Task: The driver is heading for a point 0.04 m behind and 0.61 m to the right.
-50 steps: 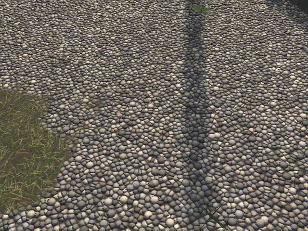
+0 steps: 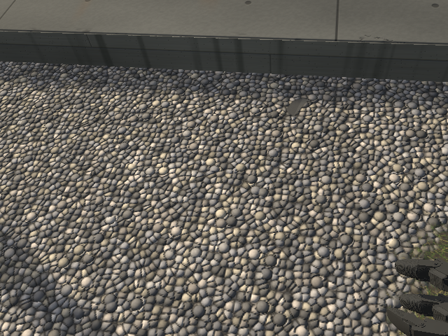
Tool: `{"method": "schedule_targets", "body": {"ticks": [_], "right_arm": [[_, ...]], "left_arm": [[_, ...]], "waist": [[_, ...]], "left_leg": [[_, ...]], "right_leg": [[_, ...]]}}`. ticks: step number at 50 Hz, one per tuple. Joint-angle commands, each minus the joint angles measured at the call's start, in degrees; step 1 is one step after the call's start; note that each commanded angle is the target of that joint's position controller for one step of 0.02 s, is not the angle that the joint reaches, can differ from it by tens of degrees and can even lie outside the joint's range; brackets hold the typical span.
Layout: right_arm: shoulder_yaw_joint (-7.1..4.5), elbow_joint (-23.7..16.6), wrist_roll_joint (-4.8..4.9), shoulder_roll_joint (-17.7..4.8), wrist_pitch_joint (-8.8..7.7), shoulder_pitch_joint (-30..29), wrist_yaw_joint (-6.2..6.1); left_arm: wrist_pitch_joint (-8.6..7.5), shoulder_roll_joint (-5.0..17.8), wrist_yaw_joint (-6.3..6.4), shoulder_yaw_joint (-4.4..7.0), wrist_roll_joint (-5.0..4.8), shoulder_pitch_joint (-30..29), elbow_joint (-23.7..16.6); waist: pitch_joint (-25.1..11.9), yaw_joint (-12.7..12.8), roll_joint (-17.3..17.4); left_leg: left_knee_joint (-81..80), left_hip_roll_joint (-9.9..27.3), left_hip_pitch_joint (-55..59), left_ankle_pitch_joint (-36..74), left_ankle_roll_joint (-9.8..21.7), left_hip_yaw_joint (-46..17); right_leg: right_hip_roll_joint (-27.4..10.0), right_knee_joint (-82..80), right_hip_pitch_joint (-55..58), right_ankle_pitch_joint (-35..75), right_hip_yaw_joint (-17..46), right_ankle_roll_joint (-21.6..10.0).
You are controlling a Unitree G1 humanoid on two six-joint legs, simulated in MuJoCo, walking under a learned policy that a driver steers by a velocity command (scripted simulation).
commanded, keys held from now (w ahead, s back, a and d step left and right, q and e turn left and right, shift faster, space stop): e+shift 0.48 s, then shift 0.26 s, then w+shift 0.24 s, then w+e+shift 0.02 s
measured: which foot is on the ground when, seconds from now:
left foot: up 0.00-0.08, down 0.10-0.52, up 0.54-0.96, down 0.98-1.00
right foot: down 0.00-0.10, up 0.12-0.50, down 0.52-0.96, up 0.98-1.00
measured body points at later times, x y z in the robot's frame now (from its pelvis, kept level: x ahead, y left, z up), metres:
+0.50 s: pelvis +0.16 +0.01 -0.01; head +0.20 -0.05 +0.44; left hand +0.48 +0.16 -0.06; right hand +0.14 -0.33 -0.13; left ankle +0.22 +0.14 -0.74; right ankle +0.16 -0.11 -0.73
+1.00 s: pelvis +0.26 -0.03 -0.01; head +0.27 -0.03 +0.44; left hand +0.54 +0.09 -0.11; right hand +0.17 -0.32 -0.12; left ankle +0.30 +0.07 -0.74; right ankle +0.15 -0.11 -0.73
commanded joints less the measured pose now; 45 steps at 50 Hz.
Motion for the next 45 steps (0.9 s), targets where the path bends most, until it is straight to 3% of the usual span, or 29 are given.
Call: {"method": "schedule_targets", "body": {"ticks": [1,3,4,5,6,7,8,9,10,12,14,17,22,24,25,26,27,28,29,30,31,32,34,37,38,40,43,45], "right_arm": [[-1.59,-5.2,0.91,-4.8,-0.23,-4.0,-0.06],[-2.73,-4.0,0.77,-7.2,-0.20,1.6,-0.95],[-3.28,-2.8,-0.11,-8.2,-0.27,7.2,-1.54],[-3.44,-2.2,-1.71,-10.4,-0.18,14.7,-1.91],[-3.29,-2.1,-3.15,-12.9,0.64,14.8,-1.84],[-3.18,-3.1,-1.94,-10.1,1.45,11.4,-1.92],[-1.89,-4.8,-1.40,-4.7,2.15,8.0,-2.74],[-1.29,-4.5,-0.94,-2.9,2.95,6.2,-3.33],[-1.31,-3.9,-0.78,-2.9,3.54,5.1,-3.82],[-1.77,-2.1,-1.28,-4.3,3.47,4.4,-4.39],[-2.46,-0.5,-1.34,-6.0,3.13,5.6,-4.42],[-2.99,0.2,-0.94,-7.8,3.66,4.4,-4.36],[-3.63,0.8,0.77,-9.9,4.43,2.5,-2.84],[-3.80,1.4,1.62,-10.3,4.85,3.2,-2.43],[-3.58,2.1,2.14,-9.4,5.12,4.6,-2.27],[-3.04,3.5,1.85,-7.5,5.28,7.9,-1.77],[-1.82,1.2,-1.05,-4.6,5.36,8.3,-1.48],[-1.71,-0.6,-1.12,-5.3,5.24,5.4,-1.94],[-2.30,-0.3,0.48,-7.9,5.47,3.1,-2.18],[-2.18,-0.2,1.01,-7.4,5.49,3.6,-2.56],[-2.17,1.0,0.36,-7.3,5.61,4.6,-3.10],[-2.24,1.4,-0.10,-7.6,5.84,5.4,-3.28],[-2.03,2.5,0.12,-6.9,6.18,7.9,-3.11],[-0.83,2.6,0.18,-4.2,6.65,7.8,-3.18],[-0.43,2.7,0.30,-3.7,6.56,8.2,-2.79],[-0.23,2.1,1.11,-4.2,5.88,6.8,-1.68],[-0.41,1.8,1.76,-5.4,4.03,6.0,-0.76],[-0.16,2.9,1.73,-4.7,2.52,8.4,-0.46]], "left_arm": [[0.03,13.0,1.09,4.38,-0.57,-4.8,-4.8],[0.08,11.8,1.27,4.23,-0.74,-8.4,-6.4],[-0.12,10.2,1.06,3.80,-0.80,-9.8,-7.3],[-0.16,5.3,0.70,2.35,0.38,-7.9,-8.4],[0.04,0.4,0.22,0.89,0.14,5.1,-9.2],[0.35,8.9,-0.22,2.36,-0.44,8.1,-7.2],[0.97,12.6,-0.32,3.55,-0.77,0.4,-7.2],[1.59,13.7,0.03,4.00,-0.47,-4.3,-7.6],[1.98,13.6,0.36,4.32,-0.02,-6.5,-8.4],[2.82,9.6,0.26,3.41,-0.30,-8.6,-10.0],[2.78,6.8,0.02,2.31,0.04,-11.3,-11.7],[2.83,7.4,-1.05,2.36,0.16,-12.9,-12.1],[4.15,9.2,-2.96,3.32,-0.09,-15.7,-12.1],[4.49,9.8,-3.51,4.03,-0.19,-15.7,-12.3],[4.42,10.1,-3.30,4.51,0.12,-14.3,-11.9],[4.19,13.0,-2.50,5.82,0.67,-10.0,-10.7],[3.72,20.9,-1.18,7.39,0.90,-7.9,-11.5],[1.96,19.8,-1.52,6.19,3.04,-10.5,-13.6],[0.66,16.4,-2.06,5.13,2.90,-11.3,-13.3],[-0.05,14.6,-1.88,4.51,2.02,-12.5,-12.1],[-0.05,12.6,-1.54,3.85,1.19,-14.6,-11.9],[0.20,11.8,-1.07,3.25,1.08,-17.0,-12.0],[0.23,11.0,-0.49,2.44,2.19,-18.9,-12.3],[0.22,10.0,-0.35,2.02,2.29,-19.2,-11.1],[0.31,10.1,-0.40,2.13,1.80,-17.3,-10.2],[-0.11,11.5,-1.03,2.39,1.10,-14.6,-8.6],[-1.35,11.8,-1.83,2.20,1.26,-13.8,-7.0],[-1.98,11.2,-2.18,1.91,0.52,-13.9,-6.5]], "waist": [[-3.7,-3.2,-10.9],[-5.9,-6.3,-11.9],[-9.8,-9.0,-11.0],[-19.9,-10.2,-4.3],[-29.7,-2.9,16.4],[-29.2,-1.7,16.1],[-20.4,-4.0,10.4],[-14.9,-4.5,4.5],[-12.0,-4.2,3.2],[-7.7,-3.4,4.3],[-8.0,-4.4,5.1],[-10.4,-4.2,3.5],[-7.8,-4.1,4.4],[-7.5,-3.3,3.5],[-7.9,-2.5,1.7],[-9.0,-1.0,-4.6],[-8.6,-3.0,-23.4],[-14.9,-2.0,-19.9],[-14.6,-0.9,-12.3],[-12.5,-2.5,-10.1],[-11.7,-3.4,-7.2],[-11.2,-4.6,-7.9],[-12.4,-5.9,-8.6],[-11.5,-5.4,-8.4],[-12.6,-4.4,-8.7],[-10.1,-2.5,-11.8],[-4.4,-2.3,-11.9],[-3.2,-3.7,-10.7]], "left_leg": [[-4.6,-4.6,13.6,3.8,-0.1,2.0],[-7.0,-2.8,18.7,3.9,1.3,1.2],[-10.2,-0.7,26.0,9.0,2.9,1.2],[-6.1,8.9,42.4,17.2,6.4,-6.5],[-10.1,27.6,58.8,27.9,17.7,-32.7],[-11.5,29.0,54.4,17.3,19.9,-37.7],[-12.3,24.7,46.5,14.6,18.2,-25.4],[-12.8,20.9,39.2,14.0,16.1,-15.4],[-13.6,18.5,33.6,13.1,15.2,-10.6],[-17.2,16.3,25.1,13.8,14.8,-2.8],[-18.9,18.6,26.4,18.4,16.9,-0.5],[-20.1,21.0,28.0,16.1,17.1,3.3],[-18.4,19.7,26.0,5.9,12.8,11.9],[-14.3,20.1,27.5,3.8,10.6,13.6],[-9.1,18.7,25.8,1.8,8.5,15.2],[1.6,15.0,19.8,-1.6,5.0,17.9],[22.6,6.7,0.8,-31.2,-0.6,21.0],[34.5,2.8,-5.4,-36.4,-1.7,7.9],[37.8,4.2,-6.0,-32.1,-0.9,4.7],[36.2,5.2,-6.5,-27.3,0.2,3.9],[33.9,6.3,-5.7,-23.8,0.2,3.2],[33.0,6.0,-2.8,-21.0,-0.3,3.5],[32.2,4.6,2.2,-17.5,-1.2,4.4],[21.6,4.2,5.8,-16.2,-1.9,4.6],[18.4,4.1,7.0,-15.5,-1.6,5.4],[13.0,3.6,7.7,-15.6,-0.1,6.3],[7.4,3.6,8.3,-18.8,2.6,6.4],[2.8,3.4,12.5,-18.6,4.6,7.4]], "right_leg": [[-6.3,-1.7,-9.1,25.2,11.3,-4.4],[-5.4,4.6,-7.7,28.3,13.4,-2.0],[-2.2,12.3,-7.6,30.8,11.6,0.4],[1.7,27.8,-13.3,15.8,8.4,2.6],[8.2,45.2,-29.7,-23.7,3.5,5.2],[0.6,54.2,-31.9,-17.3,2.5,6.8],[-1.3,55.6,-34.0,-12.2,-0.6,8.1],[-3.3,54.2,-33.6,-8.9,-3.1,8.7],[-5.0,52.6,-32.6,-6.8,-4.1,8.8],[-6.9,46.4,-28.8,-5.0,-6.8,7.9],[-8.4,40.5,-29.3,-4.2,-8.0,7.6],[-9.6,33.0,-26.2,3.0,-8.7,6.4],[-7.6,19.1,-17.3,7.6,-13.8,3.1],[-6.2,12.1,-14.3,7.7,-15.6,1.2],[-4.3,6.7,-9.3,10.1,-16.0,-0.3],[-4.4,0.8,0.4,18.6,-11.6,-3.1],[-19.0,-0.5,11.1,45.9,10.9,-10.5],[-25.0,-2.1,7.6,44.0,21.1,-19.9],[-23.0,-2.8,7.0,42.9,14.8,-18.4],[-20.3,-2.3,5.2,39.2,10.2,-15.0],[-18.3,-2.0,3.8,36.0,7.7,-12.3],[-17.1,-2.0,0.6,37.1,5.6,-11.4],[-15.5,-2.4,-2.6,39.6,2.8,-11.3],[-13.8,-2.0,-3.7,36.7,0.9,-10.7],[-13.4,-3.9,-3.6,23.4,1.4,-10.8],[-13.9,-9.2,-6.2,-7.6,6.4,-10.8],[-15.4,-11.1,-9.5,-16.3,10.4,-10.7],[-15.1,-10.1,-12.0,-17.3,10.3,-10.4]]}}
Keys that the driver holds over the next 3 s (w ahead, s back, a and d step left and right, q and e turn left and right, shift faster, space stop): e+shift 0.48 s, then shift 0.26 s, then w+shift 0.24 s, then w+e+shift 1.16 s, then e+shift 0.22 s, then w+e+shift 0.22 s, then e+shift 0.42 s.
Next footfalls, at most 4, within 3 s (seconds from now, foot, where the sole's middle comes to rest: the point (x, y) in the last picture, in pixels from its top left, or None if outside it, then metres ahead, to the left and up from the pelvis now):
0.10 left None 0.26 0.13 -0.78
0.52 right None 0.19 -0.14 -0.78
0.98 left None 0.33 0.05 -0.78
1.40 right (409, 318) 0.50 -0.37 -0.78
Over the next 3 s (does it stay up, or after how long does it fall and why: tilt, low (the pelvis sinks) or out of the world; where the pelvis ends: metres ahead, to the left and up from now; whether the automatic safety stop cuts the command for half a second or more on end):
stays up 0.65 -1.37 0.00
